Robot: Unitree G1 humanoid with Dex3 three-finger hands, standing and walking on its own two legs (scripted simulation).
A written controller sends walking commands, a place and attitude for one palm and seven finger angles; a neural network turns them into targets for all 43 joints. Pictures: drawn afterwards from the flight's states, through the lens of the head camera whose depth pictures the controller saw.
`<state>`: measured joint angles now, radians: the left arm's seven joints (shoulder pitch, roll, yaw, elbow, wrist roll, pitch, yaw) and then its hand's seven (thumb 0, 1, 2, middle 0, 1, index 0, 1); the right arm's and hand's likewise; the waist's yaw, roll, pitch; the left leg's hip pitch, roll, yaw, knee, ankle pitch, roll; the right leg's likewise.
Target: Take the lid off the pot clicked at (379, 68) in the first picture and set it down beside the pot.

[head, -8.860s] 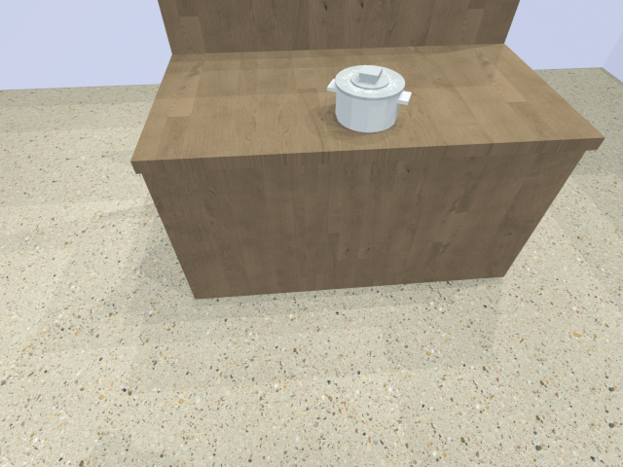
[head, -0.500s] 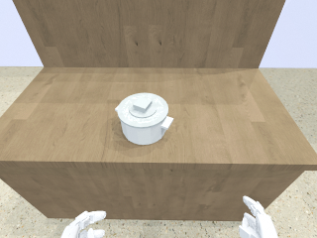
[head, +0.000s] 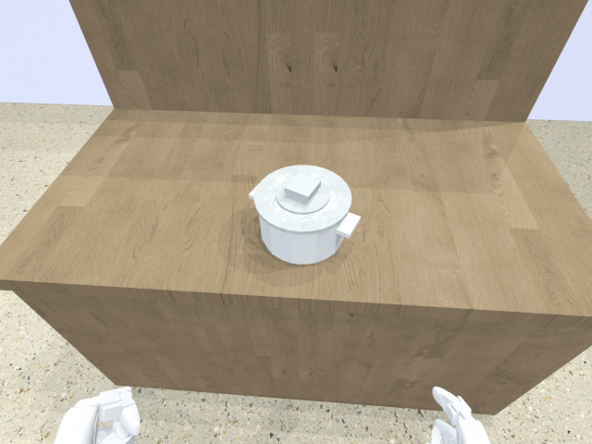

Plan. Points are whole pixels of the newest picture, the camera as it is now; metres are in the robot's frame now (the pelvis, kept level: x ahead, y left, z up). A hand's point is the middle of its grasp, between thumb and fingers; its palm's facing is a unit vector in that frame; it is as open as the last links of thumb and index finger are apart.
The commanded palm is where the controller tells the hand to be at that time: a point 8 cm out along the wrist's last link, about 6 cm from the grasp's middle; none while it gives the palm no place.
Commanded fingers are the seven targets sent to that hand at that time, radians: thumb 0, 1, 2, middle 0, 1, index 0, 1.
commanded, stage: raise the hand higher, near the body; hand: left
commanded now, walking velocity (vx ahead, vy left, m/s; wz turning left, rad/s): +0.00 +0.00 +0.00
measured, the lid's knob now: (302, 187) +0.54 +0.05 +0.03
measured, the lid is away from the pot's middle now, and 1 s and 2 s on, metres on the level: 0.00 0.00 0.00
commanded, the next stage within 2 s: reach forward and open the fingers in 0.66 s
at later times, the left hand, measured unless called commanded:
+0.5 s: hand (117, 384) +0.16 +0.23 +0.06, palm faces +0.28 -0.88 -0.38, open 3.1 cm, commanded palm +0.12 +0.27 +0.09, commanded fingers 0.00 0.90 0.90 -1.30 -1.50 -1.30 -1.50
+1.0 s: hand (110, 342) +0.20 +0.24 +0.09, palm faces -0.02 -0.16 -0.99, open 2.9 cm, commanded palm +0.17 +0.25 +0.14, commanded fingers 0.00 0.50 1.09 -1.15 -1.04 -1.15 -1.04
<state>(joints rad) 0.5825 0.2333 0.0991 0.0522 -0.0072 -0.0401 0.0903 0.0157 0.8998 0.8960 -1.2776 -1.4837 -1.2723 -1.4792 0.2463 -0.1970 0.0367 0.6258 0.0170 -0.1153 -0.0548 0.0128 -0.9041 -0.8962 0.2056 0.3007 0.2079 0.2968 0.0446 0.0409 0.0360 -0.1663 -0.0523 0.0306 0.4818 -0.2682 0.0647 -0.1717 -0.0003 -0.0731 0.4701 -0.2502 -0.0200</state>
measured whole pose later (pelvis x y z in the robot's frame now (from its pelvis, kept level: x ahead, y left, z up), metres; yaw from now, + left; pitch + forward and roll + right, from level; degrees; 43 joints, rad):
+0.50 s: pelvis +0.01 +0.00 +0.00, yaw +0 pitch -3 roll -1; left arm 0.63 0.27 0.14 -0.28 -0.01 -0.07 0.10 0.02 0.89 0.90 -1.30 -1.50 -1.29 -1.50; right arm 0.19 -0.20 0.02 0.58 0.01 -0.13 -0.04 0.01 -0.91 -0.90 0.20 0.30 0.21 0.30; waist 0.07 0.04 0.03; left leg -0.13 -0.05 0.03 0.46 -0.27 0.06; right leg -0.13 0.00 -0.07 0.44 -0.25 -0.02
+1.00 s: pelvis +0.01 -0.02 +0.00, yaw -3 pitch +1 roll +0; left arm 0.52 0.55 0.11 -0.38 0.72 0.10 0.10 0.01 0.76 0.93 -1.24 -1.36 -1.23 -1.35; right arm 0.11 -0.28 0.02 0.55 0.02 0.09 -0.01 0.01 -0.91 -0.90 0.20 0.30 0.21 0.30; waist 0.08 0.10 0.01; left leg -0.23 -0.01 0.06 0.50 -0.28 0.04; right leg -0.26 0.04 -0.04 0.50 -0.26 -0.05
